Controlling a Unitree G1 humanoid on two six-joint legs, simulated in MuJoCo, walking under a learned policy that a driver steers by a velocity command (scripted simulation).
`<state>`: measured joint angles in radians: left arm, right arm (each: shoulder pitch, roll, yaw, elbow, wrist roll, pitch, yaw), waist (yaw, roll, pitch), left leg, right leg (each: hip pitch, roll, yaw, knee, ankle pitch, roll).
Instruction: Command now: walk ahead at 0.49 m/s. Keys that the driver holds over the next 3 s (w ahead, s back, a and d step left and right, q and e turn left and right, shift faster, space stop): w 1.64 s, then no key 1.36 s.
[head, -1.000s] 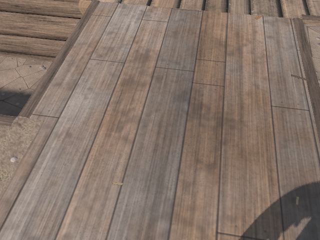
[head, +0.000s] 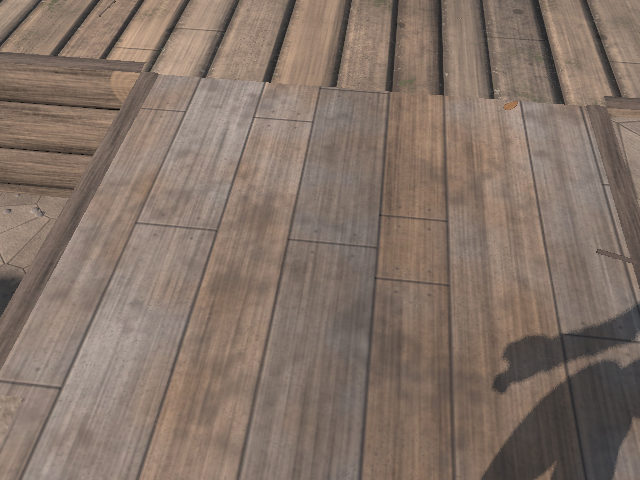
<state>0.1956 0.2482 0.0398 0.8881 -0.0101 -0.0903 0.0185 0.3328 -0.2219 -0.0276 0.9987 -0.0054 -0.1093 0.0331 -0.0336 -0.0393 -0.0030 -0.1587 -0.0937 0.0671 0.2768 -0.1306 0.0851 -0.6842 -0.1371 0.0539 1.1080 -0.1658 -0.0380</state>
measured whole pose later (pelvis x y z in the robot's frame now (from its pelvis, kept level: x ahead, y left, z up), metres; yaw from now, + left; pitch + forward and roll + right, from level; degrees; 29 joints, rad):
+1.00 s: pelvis +0.55 -0.01 -0.01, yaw +1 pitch +1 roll +0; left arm 0.29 0.26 0.05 0.96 -0.02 -0.10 0.00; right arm 0.18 -0.24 -0.05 0.91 0.00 -0.10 0.04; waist 0.00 -0.03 0.03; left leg -0.34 -0.03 0.06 0.46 -0.15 0.07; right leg -0.44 -0.06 0.03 1.18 -0.34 -0.05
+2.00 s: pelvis +1.05 -0.03 -0.02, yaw +0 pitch +2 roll -1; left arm 0.26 0.25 0.04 1.01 0.00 -0.05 0.01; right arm 0.06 -0.22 -0.04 0.92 -0.02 -0.07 0.01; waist 0.04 -0.01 0.03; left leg -0.45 0.00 0.03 0.50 -0.09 0.05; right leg -0.22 0.02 0.00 0.80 -0.55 0.01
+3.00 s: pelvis +1.12 -0.05 -0.01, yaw +1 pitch -1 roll +0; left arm 0.27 0.18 0.03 1.10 0.00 -0.01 0.04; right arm 0.13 -0.20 -0.04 1.10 0.00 0.01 -0.04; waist 0.00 0.00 0.04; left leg -0.28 0.01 0.02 0.51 -0.21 0.00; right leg -0.14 -0.01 -0.03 0.49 -0.34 0.01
